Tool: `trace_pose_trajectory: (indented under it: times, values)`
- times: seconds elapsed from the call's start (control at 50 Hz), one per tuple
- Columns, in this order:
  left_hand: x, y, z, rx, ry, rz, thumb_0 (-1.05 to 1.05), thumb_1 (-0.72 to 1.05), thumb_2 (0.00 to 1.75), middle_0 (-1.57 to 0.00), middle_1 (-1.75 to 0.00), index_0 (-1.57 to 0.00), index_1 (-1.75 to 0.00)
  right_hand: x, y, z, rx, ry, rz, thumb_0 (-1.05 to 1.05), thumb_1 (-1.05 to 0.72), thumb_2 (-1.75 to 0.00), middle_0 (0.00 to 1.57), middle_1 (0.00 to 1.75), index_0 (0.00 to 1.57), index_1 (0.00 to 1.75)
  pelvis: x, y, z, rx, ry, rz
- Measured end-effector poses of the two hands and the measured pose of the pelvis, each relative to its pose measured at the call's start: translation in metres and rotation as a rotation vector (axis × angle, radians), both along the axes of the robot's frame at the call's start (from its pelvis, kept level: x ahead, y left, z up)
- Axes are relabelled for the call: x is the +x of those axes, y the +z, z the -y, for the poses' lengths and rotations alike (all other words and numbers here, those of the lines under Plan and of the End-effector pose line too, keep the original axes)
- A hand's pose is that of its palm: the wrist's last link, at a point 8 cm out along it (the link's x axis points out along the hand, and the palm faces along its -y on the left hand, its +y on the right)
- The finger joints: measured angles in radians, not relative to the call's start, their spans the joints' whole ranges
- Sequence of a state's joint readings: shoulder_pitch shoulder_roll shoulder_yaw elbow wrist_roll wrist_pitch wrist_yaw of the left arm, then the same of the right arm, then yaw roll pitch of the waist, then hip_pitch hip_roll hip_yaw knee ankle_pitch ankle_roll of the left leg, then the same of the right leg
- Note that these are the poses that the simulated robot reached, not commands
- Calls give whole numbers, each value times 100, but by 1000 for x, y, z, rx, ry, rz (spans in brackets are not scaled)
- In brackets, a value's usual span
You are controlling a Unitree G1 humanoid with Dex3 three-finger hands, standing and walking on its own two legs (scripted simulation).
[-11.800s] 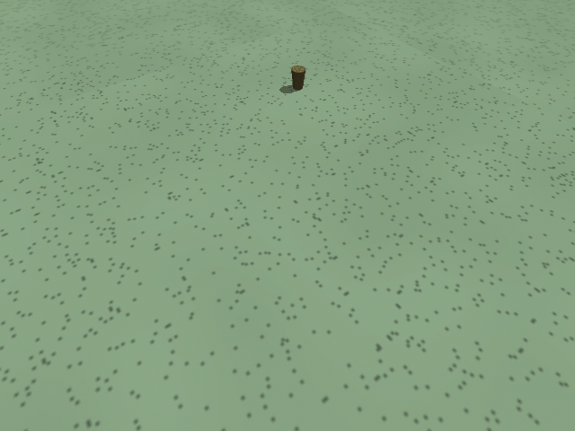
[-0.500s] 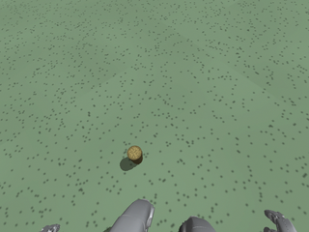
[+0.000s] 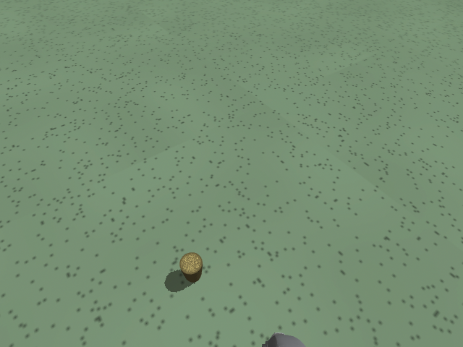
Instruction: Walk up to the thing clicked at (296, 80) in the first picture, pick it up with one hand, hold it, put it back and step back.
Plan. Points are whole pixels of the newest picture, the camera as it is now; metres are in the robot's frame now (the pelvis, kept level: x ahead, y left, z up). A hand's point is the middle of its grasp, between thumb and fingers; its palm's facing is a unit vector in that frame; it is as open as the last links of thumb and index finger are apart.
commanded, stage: walk up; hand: left
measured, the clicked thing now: (192, 269) +0.52 +0.17 -0.70
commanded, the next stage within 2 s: stand in 1.34 s
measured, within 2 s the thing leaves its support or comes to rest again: neither
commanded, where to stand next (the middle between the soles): +0.11 -0.02 m, yaw -6 degrees
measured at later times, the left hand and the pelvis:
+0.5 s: hand out of the picture +0.09 +0.34 -0.16, palm faces -0.03 -0.90 -0.43, open 7.3 cm; pelvis -0.03 +0.05 -0.01, yaw -2 degrees
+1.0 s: hand (104, 346) +0.14 +0.24 -0.12, palm faces -0.16 -0.88 -0.44, open 7.3 cm; pelvis +0.00 -0.01 +0.00, yaw -7 degrees
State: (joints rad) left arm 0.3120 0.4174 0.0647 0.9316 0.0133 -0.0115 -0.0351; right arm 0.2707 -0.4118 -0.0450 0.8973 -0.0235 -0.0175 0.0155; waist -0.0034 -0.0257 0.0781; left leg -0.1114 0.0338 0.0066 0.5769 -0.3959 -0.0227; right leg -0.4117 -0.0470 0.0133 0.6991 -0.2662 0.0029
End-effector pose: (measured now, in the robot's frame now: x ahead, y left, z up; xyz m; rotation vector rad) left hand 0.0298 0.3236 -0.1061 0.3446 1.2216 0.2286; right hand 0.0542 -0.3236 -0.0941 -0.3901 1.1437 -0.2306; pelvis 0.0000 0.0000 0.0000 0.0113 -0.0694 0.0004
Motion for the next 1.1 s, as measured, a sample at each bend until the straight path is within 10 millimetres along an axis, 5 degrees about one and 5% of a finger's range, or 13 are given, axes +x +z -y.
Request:
trace_pose_trajectory:
  times: [0.08, 0.2, 0.4, 0.56, 0.7, 0.86, 0.98, 1.1]
  values:
    - [22, -7, 13, 36, -18, 23, 0, 91, 90, -21, -30, -21, -30, 18, -27, 6, 25, -27, -15, 1, -90, -90, 20, 30, 20, 30, 2, -15, 7, -30, -12, 3]
    - [47, 3, 15, 59, -72, 66, 0, 90, 90, -21, -30, -21, -30, 25, -42, -15, 80, -19, -44, 1, -90, -90, 20, 30, 20, 30, -9, -13, -3, -17, -13, -19]
    - [63, -12, -48, 91, -56, 130, 0, 90, 90, -21, -30, -21, -30, -25, -43, -54, 41, -48, -100, 0, -90, -90, 20, 30, 20, 30, -26, -27, -44, 17, -36, -8]
    - [45, -11, -54, 33, -73, 34, 0, 91, 90, -21, -30, -21, -30, -55, -8, -62, -5, -90, -102, 1, -90, -90, 20, 30, 21, 30, -33, -4, -54, -30, -54, -43]
    - [42, -12, -35, -1, -163, -53, 0, 91, 90, -21, -30, -21, -30, -69, 10, -36, -40, -131, -22, 0, -90, -90, 21, 30, 21, 30, -22, 0, -44, -17, -117, -46]
    - [99, 7, 12, 20, -233, 104, 0, 91, 90, -21, -30, -21, -30, -99, -3, 15, -28, -193, -95, 0, -90, -90, 20, 30, 20, 30, -6, -5, -1, -27, -122, -16]
    - [108, 23, 42, 50, -231, 144, 0, 91, 90, -21, -30, -21, -30, -71, -25, 21, 41, -203, -101, 1, -90, -90, 20, 30, 20, 30, 0, -1, 14, -18, -121, -13]
    - [106, 36, 37, 98, -188, 150, 0, 90, 90, -21, -30, -21, -30, -40, -40, 8, 101, -153, -92, 1, -90, -90, 20, 30, 20, 30, 4, 0, 12, -12, -106, -16]
